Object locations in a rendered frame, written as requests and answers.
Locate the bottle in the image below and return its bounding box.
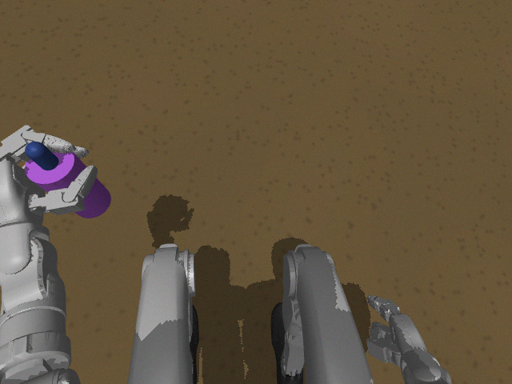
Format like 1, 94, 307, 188
25, 142, 111, 218

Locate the right robot hand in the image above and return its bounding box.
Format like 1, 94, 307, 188
366, 295, 427, 368

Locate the left robot arm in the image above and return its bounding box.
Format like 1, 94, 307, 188
0, 221, 81, 384

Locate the right robot arm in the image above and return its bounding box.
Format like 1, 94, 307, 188
400, 350, 451, 384

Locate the left robot hand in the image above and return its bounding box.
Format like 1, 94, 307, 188
0, 125, 98, 226

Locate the right robot foot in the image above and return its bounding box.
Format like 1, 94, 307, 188
271, 302, 303, 384

